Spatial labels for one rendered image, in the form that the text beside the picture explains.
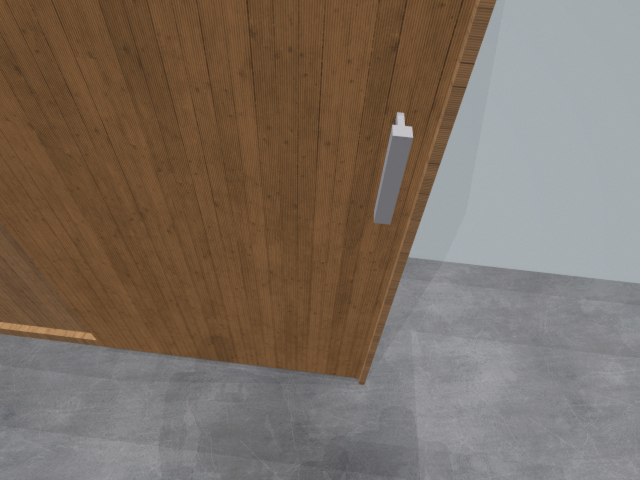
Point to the wardrobe door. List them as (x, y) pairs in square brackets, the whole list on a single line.
[(199, 177), (26, 295)]

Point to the handle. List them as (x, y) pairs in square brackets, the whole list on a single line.
[(398, 149)]

